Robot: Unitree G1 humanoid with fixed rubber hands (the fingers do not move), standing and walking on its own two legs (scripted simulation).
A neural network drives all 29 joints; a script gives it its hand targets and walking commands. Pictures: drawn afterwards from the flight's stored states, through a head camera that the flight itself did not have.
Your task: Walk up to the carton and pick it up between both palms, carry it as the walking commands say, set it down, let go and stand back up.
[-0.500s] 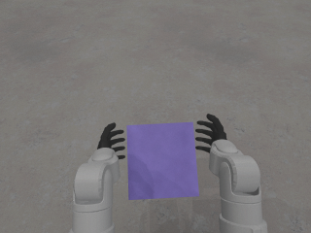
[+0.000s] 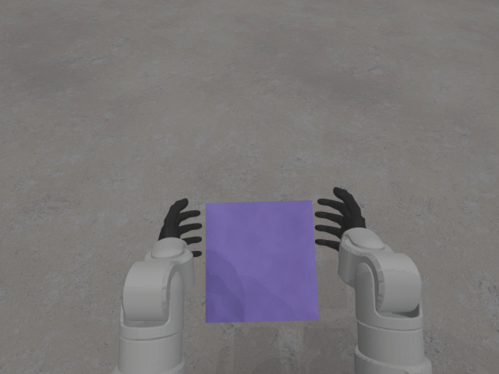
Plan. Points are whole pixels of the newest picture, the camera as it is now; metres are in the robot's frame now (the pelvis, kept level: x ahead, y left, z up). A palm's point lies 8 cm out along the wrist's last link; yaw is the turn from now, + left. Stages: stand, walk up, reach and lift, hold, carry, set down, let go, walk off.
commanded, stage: carry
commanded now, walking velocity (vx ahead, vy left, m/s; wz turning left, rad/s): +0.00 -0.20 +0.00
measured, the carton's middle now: (259, 257) +0.33 +0.00 -0.01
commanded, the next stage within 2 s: none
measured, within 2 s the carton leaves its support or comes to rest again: neither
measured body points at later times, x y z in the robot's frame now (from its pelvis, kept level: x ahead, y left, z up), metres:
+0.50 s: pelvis -0.09 -0.13 -0.01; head -0.07 -0.13 +0.44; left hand +0.21 +0.00 +0.08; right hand +0.21 -0.26 +0.09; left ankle -0.08 +0.00 -0.73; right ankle -0.03 -0.18 -0.72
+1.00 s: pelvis -0.19 -0.24 +0.01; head -0.16 -0.22 +0.46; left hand +0.12 -0.10 +0.09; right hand +0.13 -0.36 +0.10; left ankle -0.24 -0.12 -0.73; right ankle -0.10 -0.26 -0.71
